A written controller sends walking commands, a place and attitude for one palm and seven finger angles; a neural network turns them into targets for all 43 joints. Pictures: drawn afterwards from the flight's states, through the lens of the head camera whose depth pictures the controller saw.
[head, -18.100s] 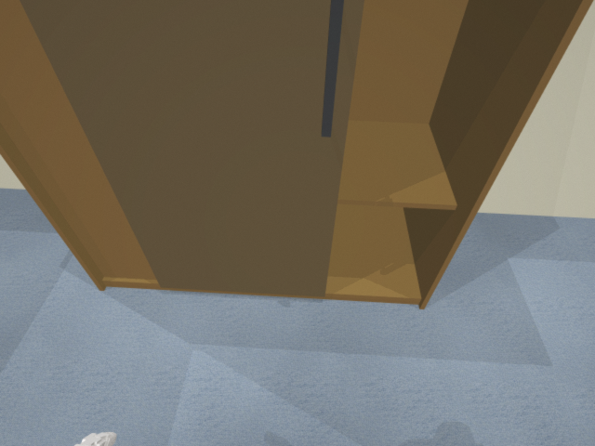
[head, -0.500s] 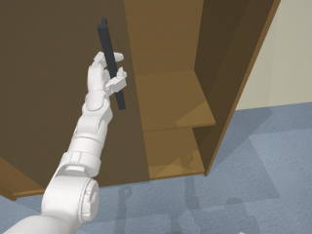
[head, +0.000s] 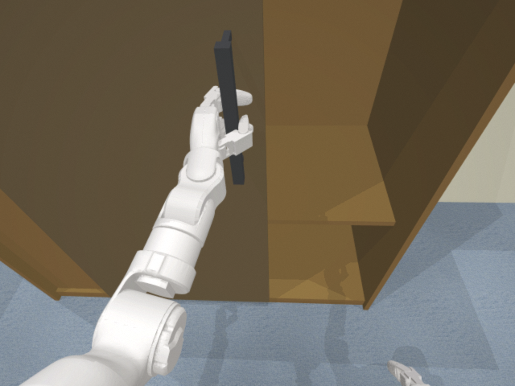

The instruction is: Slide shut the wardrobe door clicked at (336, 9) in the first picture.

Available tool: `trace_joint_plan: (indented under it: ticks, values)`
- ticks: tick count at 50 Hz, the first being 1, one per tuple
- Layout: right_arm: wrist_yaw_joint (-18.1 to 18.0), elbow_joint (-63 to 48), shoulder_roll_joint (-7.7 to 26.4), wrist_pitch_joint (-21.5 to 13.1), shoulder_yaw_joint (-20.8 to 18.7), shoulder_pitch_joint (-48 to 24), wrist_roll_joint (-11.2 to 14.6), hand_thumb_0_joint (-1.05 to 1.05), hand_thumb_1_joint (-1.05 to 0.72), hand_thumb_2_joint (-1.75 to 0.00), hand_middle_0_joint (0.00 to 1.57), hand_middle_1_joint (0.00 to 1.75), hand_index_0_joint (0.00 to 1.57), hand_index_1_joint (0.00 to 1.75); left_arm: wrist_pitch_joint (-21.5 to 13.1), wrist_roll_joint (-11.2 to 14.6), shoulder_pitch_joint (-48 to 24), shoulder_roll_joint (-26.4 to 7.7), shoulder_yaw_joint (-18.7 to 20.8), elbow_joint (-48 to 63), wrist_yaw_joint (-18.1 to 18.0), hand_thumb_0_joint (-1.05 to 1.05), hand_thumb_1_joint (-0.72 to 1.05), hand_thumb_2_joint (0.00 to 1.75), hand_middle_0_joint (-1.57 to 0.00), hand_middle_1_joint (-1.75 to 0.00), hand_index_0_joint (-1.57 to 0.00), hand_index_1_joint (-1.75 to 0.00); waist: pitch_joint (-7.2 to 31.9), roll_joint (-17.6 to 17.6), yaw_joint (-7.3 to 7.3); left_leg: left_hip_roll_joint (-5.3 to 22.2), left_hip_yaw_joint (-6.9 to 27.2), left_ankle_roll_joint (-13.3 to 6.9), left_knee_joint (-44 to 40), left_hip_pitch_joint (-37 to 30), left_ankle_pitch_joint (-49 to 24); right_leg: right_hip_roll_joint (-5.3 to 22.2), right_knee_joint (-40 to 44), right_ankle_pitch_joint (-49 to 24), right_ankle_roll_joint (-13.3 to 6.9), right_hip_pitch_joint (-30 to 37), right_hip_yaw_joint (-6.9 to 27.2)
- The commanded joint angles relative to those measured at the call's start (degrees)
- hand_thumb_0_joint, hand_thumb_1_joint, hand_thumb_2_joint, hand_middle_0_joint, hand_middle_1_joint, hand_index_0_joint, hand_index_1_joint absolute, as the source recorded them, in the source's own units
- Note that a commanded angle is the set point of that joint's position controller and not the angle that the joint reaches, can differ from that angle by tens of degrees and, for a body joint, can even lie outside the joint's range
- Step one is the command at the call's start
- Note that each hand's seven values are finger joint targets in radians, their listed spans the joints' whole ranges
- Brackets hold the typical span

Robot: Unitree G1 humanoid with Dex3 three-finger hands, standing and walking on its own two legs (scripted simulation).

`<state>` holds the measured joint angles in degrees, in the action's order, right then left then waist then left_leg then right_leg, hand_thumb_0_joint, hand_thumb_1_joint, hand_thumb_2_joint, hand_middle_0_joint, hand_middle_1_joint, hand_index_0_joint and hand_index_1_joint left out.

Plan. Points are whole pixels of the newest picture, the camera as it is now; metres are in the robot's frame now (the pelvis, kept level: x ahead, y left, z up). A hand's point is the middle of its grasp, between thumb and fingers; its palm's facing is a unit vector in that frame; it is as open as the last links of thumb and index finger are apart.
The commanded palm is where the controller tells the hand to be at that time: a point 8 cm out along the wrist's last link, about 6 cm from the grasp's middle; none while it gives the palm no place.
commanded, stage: tug the door sideways, standing still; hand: left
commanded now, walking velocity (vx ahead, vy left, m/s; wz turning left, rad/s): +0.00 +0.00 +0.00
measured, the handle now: (233, 117) +0.50 +0.05 +0.17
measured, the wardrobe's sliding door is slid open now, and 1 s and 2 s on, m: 0.37 0.37 0.23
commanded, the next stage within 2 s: step sideways, sliding the door along in 0.40 s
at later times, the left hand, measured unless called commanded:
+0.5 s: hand (248, 136) +0.44 +0.03 +0.17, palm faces +0.05 -1.00 -0.06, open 5.8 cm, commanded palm +0.42 +0.06 +0.18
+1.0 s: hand (246, 139) +0.44 +0.03 +0.17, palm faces -0.01 -0.99 -0.13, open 6.1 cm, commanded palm +0.43 +0.01 +0.18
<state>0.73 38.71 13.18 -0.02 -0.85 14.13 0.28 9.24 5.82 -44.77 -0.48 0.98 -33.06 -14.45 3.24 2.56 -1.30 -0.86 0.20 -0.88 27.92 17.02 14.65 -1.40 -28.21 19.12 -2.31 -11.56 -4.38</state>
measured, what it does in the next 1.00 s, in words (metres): stands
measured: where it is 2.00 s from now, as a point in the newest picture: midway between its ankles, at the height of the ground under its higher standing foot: outside the picture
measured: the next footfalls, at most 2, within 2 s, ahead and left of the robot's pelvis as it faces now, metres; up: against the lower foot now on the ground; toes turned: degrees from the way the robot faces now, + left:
right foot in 1.26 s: +0.19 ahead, -0.28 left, +0.00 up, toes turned +7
left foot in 1.42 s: +0.08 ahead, -0.02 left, +0.00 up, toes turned +16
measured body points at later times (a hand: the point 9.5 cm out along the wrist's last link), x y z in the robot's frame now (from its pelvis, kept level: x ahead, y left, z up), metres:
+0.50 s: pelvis -0.04 +0.01 -0.01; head +0.00 -0.01 +0.44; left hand +0.43 +0.08 +0.18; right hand +0.00 -0.23 -0.15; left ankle -0.02 +0.12 -0.74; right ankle -0.08 -0.08 -0.74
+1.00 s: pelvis -0.02 -0.04 -0.01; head +0.06 -0.06 +0.43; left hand +0.44 +0.08 +0.17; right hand +0.12 -0.27 -0.15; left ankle -0.02 +0.10 -0.73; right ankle -0.06 -0.09 -0.72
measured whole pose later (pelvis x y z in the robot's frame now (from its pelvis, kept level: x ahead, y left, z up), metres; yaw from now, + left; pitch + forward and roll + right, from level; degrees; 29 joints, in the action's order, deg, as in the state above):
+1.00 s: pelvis -0.02 -0.04 -0.01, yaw +2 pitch -2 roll +1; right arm -2.5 40.9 12.5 -2.4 -0.3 10.9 2.3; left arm -6.5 6.7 -54.7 -6.5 -3.8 -40.7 -6.0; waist -12.3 2.2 4.2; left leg 1.6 -1.4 -3.7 36.7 16.0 10.4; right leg -3.4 -41.5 20.2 -4.3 -13.2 -5.5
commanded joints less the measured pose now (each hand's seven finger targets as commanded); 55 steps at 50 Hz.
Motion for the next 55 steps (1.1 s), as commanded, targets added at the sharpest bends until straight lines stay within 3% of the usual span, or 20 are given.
trace_joint_plan:
  ticks: [1,4,6,12,24,25,26,28,33,36,40,42,43,45,47,48,49,50,52,55]
  values:
    - [0.25,-4.37,5.49,-2.63,-1.92,2.13,0.14,0.00,-0.90,-0.90,0.20,0.30,0.20,0.30,-7.96,-0.28,-36.62,5.42,-8.14,9.86,2.53,0.00,0.90,0.90,-0.45,-1.40,-0.45,-1.40,18.52,-4.09,-5.89,-0.25,0.68,-1.71,4.31,-18.39,-29.94,-0.04,0.62,-37.18,1.28,-4.49,2.63]
    - [1.06,-4.00,5.65,-2.80,-1.96,3.76,-0.15,0.00,-0.90,-0.90,0.20,0.30,0.20,0.30,-9.01,-0.48,-38.67,6.22,-9.20,9.94,3.01,0.00,0.90,0.90,-0.45,-1.40,-0.45,-1.40,24.56,-2.35,-5.73,-0.44,1.31,-1.74,6.99,-21.19,-39.15,0.28,-2.09,-44.86,1.72,-4.52,2.56]
    - [1.36,-3.72,5.84,-2.86,-2.15,3.85,-0.01,0.00,-0.90,-0.90,0.20,0.30,0.20,0.30,-9.36,0.10,-39.18,7.47,-10.08,6.29,3.18,0.00,0.90,0.90,-0.45,-1.40,-0.45,-1.40,22.63,-6.70,-6.21,-0.16,1.88,-1.59,6.27,-18.64,-34.53,-0.27,-1.63,-40.99,1.74,-5.19,2.12]
    - [2.41,-2.00,5.92,-4.66,-2.29,5.47,-0.06,0.00,-0.90,-0.90,0.20,0.30,0.20,0.30,-12.14,-0.11,-45.95,11.12,-12.54,0.99,2.16,0.00,0.90,0.90,-0.45,-1.40,-0.45,-1.40,22.49,-2.61,-7.66,-0.14,2.85,-1.17,6.54,-19.32,-28.29,-0.98,-1.62,-31.84,1.00,-10.98,2.03]
    - [3.09,0.50,6.99,-8.09,-2.42,9.05,-0.27,0.00,-0.90,-0.90,0.20,0.30,0.20,0.30,-16.62,0.39,-51.64,9.38,-9.71,-8.93,1.92,0.00,0.90,0.90,-0.45,-1.40,-0.45,-1.40,21.19,-4.36,-8.83,-0.19,3.54,-0.67,5.61,-14.76,-16.75,-1.68,-1.20,-20.97,0.93,-15.04,1.91]
    - [2.96,0.66,7.07,-8.35,-2.37,9.00,-0.22,0.00,-0.90,-0.90,0.20,0.30,0.20,0.30,-17.15,0.43,-53.92,8.66,-9.30,-7.89,1.78,0.00,0.90,0.90,-0.45,-1.40,-0.45,-1.40,21.19,-3.46,-9.10,-0.08,3.44,-0.69,5.43,-14.78,-16.33,-1.54,-1.03,-20.44,0.92,-15.03,2.02]
    - [0.53,-1.53,9.77,-6.93,-3.40,7.14,1.01,0.00,-0.90,-0.90,0.20,0.30,0.20,0.30,-19.54,-3.83,-56.38,-21.91,4.03,0.58,4.69,0.00,0.90,0.90,-0.45,-1.40,-0.45,-1.40,24.84,-2.57,-3.29,3.92,2.39,-3.29,5.02,-13.09,-11.48,3.09,-0.09,-14.23,3.51,-7.84,5.95]
    - [-1.47,-2.91,6.69,-6.45,-1.90,2.75,1.87,0.00,-0.90,-0.90,0.20,0.30,0.20,0.30,-21.09,-2.69,-56.33,-11.23,-3.19,-1.60,8.59,0.00,0.90,0.90,-0.45,-1.40,-0.45,-1.40,20.83,-1.69,-5.25,4.65,2.35,-3.96,3.34,-12.39,-6.46,2.61,-0.54,-10.66,2.63,-6.64,4.68]
    - [-4.12,-3.66,7.47,-6.04,-1.77,0.52,2.07,0.00,-0.90,-0.90,0.20,0.30,0.20,0.30,-20.57,-0.34,-49.14,-10.10,-3.69,-3.49,11.23,0.00,0.90,0.90,-0.45,-1.40,-0.45,-1.40,13.45,4.82,-4.06,16.34,22.21,-9.84,-4.48,-16.59,7.41,-0.48,-14.65,6.77,0.56,-16.86,4.46]
    - [-4.77,-3.52,7.10,-5.44,-1.37,-0.03,1.91,0.00,-0.90,-0.90,0.20,0.30,0.20,0.30,-20.43,-0.19,-48.35,-10.88,-3.77,-0.76,11.53,0.00,0.90,0.90,-0.45,-1.40,-0.45,-1.40,12.59,3.00,-3.47,18.92,25.55,-11.39,-2.79,-20.63,0.76,0.36,-15.07,10.18,-0.43,-18.32,6.28]
    - [-4.69,-4.26,6.65,-4.53,-0.87,-1.68,2.68,0.00,-0.90,-0.90,0.20,0.30,0.20,0.30,-19.03,-0.69,-46.63,-7.72,-6.65,1.37,12.21,0.00,0.90,0.90,-0.45,-1.40,-0.45,-1.40,12.38,-3.33,-2.65,11.61,8.53,-5.76,7.97,-7.42,-8.57,1.67,1.77,-2.06,-1.01,2.58,6.50]
    - [-4.61,-4.14,5.55,-3.96,-1.04,-2.09,2.69,0.00,-0.90,-0.90,0.20,0.30,0.20,0.30,-18.17,-1.23,-45.21,-6.96,-5.96,0.36,12.18,0.00,0.90,0.90,-0.45,-1.40,-0.45,-1.40,9.19,-19.99,-1.97,3.23,-1.71,-1.59,22.33,2.63,-5.77,9.76,12.52,-11.68,-4.31,10.42,19.69]
    - [-4.57,-4.16,4.98,-4.24,-1.30,-4.63,2.85,0.00,-0.90,-0.90,0.20,0.30,0.20,0.30,-18.63,-1.51,-46.10,-5.18,-6.53,1.31,12.53,0.00,0.90,0.90,-0.45,-1.40,-0.45,-1.40,6.21,-22.05,-0.74,1.29,-1.10,-1.05,29.75,9.44,6.40,13.22,11.39,-32.66,-6.85,15.40,23.39]
    - [-4.24,-3.53,3.73,-4.91,-1.04,-6.00,2.61,0.00,-0.90,-0.90,0.20,0.30,0.20,0.30,-20.20,-2.40,-47.70,-0.18,-12.11,4.61,13.52,0.00,0.90,0.90,-0.45,-1.40,-0.45,-1.40,5.27,-10.90,-0.68,2.12,0.80,-1.77,27.72,12.81,11.54,14.72,3.84,-49.78,-6.88,21.56,19.07]
    - [-4.03,-4.26,2.75,-5.28,-0.93,-6.02,2.28,0.00,-0.90,-0.90,0.20,0.30,0.20,0.30,-21.92,-2.53,-45.89,2.99,-14.76,9.73,13.82,0.00,0.90,0.90,-0.45,-1.40,-0.45,-1.40,8.69,-5.49,-2.33,2.67,0.18,-3.01,7.11,-1.48,1.43,10.57,-9.01,-54.94,-3.92,17.09,9.67]
    - [-3.96,-4.44,3.15,-5.00,-1.44,-5.08,2.23,0.00,-0.90,-0.90,0.20,0.30,0.20,0.30,-22.70,-2.03,-45.93,4.18,-16.46,12.90,13.81,0.00,0.90,0.90,-0.45,-1.40,-0.45,-1.40,12.46,-3.80,-4.60,4.58,0.57,-4.84,-4.07,-17.59,-16.34,7.46,-22.35,-51.82,0.23,5.64,4.27]
    - [-2.71,-5.53,6.33,-4.56,-3.02,-4.86,1.84,0.00,-0.90,-0.90,0.20,0.30,0.20,0.30,-23.09,-0.45,-45.56,6.68,-19.30,15.96,14.48,0.00,0.90,0.90,-0.45,-1.40,-0.45,-1.40,15.83,6.82,-5.19,17.83,16.37,-11.41,-2.67,-38.09,-46.98,0.87,-39.92,-18.24,4.16,-18.99,3.30]
    - [-0.29,-6.90,7.13,-3.25,-3.13,-6.32,2.22,0.00,-0.90,-0.90,0.20,0.30,0.20,0.30,-22.81,0.70,-46.01,6.89,-19.73,16.32,14.93,0.00,0.90,0.90,-0.45,-1.40,-0.45,-1.40,18.11,7.73,-4.05,27.32,26.35,-14.39,0.39,-41.38,-47.85,0.80,-51.43,8.81,1.22,-25.31,11.85]
    - [0.80,-6.91,6.06,-1.36,-4.24,-6.45,2.21,0.00,-0.90,-0.90,0.20,0.30,0.20,0.30,-21.28,-0.62,-45.21,2.67,-16.29,19.00,15.47,0.00,0.90,0.90,-0.45,-1.40,-0.45,-1.40,11.84,-2.58,-4.15,27.35,23.95,-14.27,4.15,-40.90,-42.59,4.68,-47.26,12.58,-0.42,-36.33,15.97]
    - [0.64,-8.45,5.45,-1.44,-3.88,-9.35,2.92,0.00,-0.90,-0.90,0.20,0.30,0.20,0.30,-21.57,-1.93,-44.68,1.91,-17.14,26.49,15.48,0.00,0.90,0.90,-0.45,-1.40,-0.45,-1.40,11.69,4.35,-2.84,21.98,13.82,-10.86,4.97,-30.91,-37.16,5.69,-29.74,8.58,0.24,-25.30,9.45]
